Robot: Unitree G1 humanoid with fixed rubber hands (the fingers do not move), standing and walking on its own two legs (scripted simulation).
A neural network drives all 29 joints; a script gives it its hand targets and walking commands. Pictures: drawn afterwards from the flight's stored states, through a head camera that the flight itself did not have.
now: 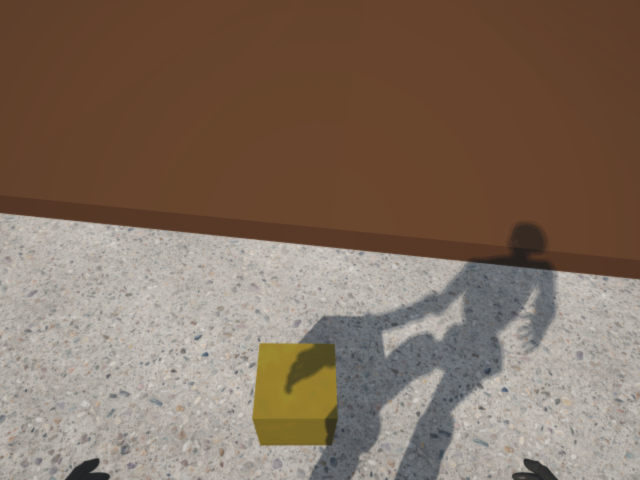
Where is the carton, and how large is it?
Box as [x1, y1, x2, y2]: [252, 343, 337, 444]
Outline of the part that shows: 260,343 252,416 260,444 331,444 337,419 334,344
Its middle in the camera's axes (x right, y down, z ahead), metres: -0.06 +0.44 +1.11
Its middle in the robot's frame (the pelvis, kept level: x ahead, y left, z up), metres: +0.45 +0.04 -0.66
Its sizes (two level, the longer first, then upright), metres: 0.210 0.200 0.250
